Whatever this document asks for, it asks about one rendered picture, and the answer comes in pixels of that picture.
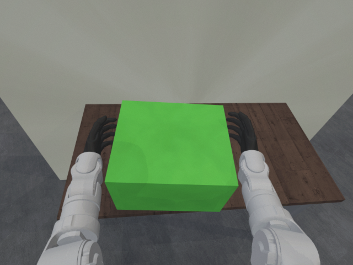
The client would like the table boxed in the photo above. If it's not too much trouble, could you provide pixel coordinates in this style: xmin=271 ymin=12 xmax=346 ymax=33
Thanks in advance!
xmin=57 ymin=103 xmax=345 ymax=239

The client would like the robot left upper arm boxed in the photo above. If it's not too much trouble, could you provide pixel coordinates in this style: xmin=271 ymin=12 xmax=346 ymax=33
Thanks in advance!
xmin=38 ymin=239 xmax=104 ymax=265

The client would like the robot right hand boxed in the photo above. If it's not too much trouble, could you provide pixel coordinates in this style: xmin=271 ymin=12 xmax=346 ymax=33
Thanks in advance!
xmin=226 ymin=112 xmax=259 ymax=153

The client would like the carton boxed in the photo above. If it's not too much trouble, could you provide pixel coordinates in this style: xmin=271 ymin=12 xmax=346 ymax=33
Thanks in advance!
xmin=105 ymin=100 xmax=239 ymax=212

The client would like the robot left hand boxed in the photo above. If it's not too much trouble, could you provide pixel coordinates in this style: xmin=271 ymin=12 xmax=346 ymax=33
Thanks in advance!
xmin=83 ymin=115 xmax=117 ymax=155

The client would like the robot right upper arm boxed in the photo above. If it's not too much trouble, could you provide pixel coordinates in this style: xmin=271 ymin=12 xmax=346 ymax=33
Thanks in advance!
xmin=250 ymin=227 xmax=320 ymax=265

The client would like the right robot forearm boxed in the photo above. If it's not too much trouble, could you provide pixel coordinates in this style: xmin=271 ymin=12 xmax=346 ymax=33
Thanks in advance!
xmin=238 ymin=150 xmax=320 ymax=263

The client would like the left robot forearm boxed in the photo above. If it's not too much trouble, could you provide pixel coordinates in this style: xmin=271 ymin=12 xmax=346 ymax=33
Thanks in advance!
xmin=37 ymin=152 xmax=103 ymax=265

